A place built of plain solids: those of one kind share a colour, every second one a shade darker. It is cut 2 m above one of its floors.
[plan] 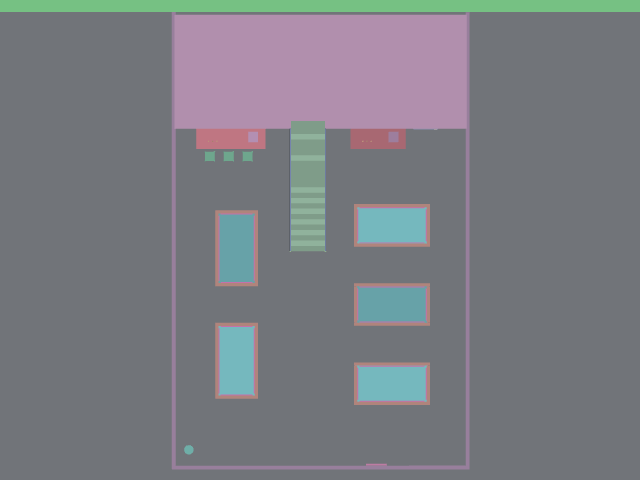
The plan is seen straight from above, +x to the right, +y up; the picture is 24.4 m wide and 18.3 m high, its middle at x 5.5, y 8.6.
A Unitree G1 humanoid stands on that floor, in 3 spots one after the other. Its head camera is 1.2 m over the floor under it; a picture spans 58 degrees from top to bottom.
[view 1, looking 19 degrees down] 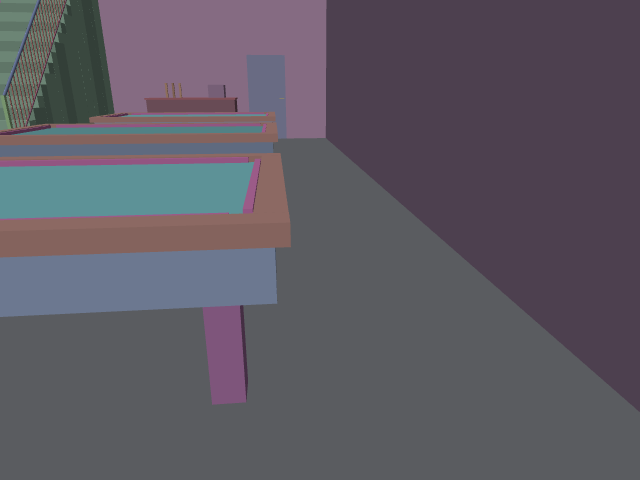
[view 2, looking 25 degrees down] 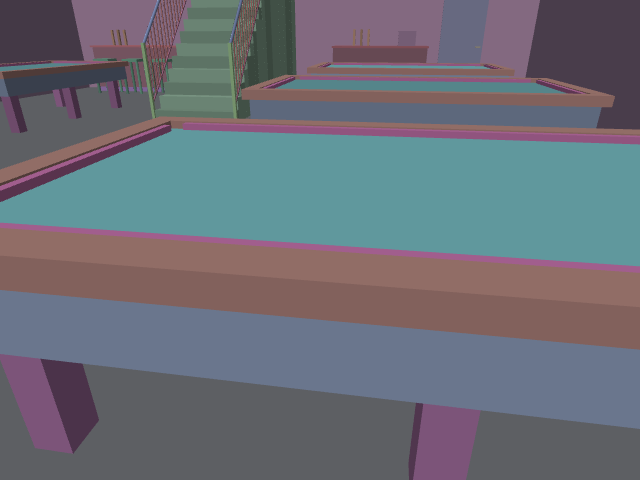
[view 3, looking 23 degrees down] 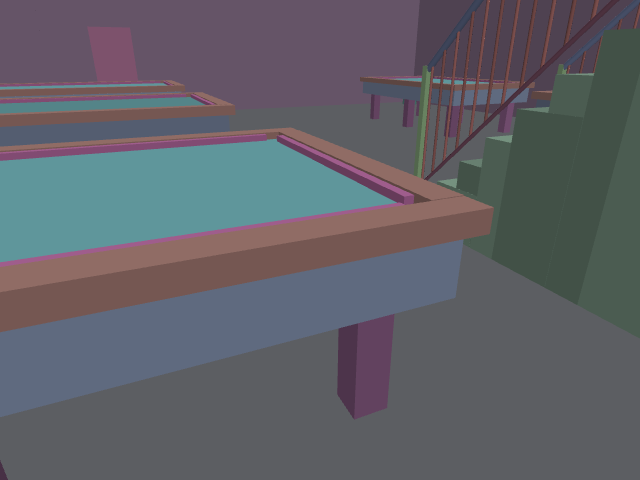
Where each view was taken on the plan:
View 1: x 9.65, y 1.00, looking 84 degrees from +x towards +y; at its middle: ground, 3.69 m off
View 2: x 8.05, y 1.65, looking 99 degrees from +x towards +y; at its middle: table_bed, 1.02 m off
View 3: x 7.71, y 10.83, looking -114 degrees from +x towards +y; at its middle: table_rail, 1.02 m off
